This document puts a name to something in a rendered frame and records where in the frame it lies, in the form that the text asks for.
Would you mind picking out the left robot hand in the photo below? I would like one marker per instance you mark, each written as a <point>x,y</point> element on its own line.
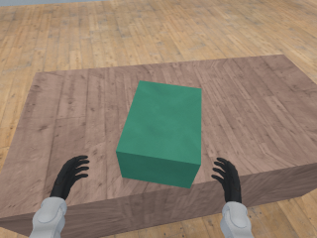
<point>67,176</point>

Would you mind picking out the right robot hand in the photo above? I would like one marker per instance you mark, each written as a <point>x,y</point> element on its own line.
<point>230,180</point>

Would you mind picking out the pedestal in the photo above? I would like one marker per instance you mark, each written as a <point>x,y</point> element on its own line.
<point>258,113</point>

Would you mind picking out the right robot forearm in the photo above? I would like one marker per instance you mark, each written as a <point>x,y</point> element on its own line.
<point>235,223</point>

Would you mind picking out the carton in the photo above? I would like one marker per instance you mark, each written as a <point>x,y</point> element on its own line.
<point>161,138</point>

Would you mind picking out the left robot forearm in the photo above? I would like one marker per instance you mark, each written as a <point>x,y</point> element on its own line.
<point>49,220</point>

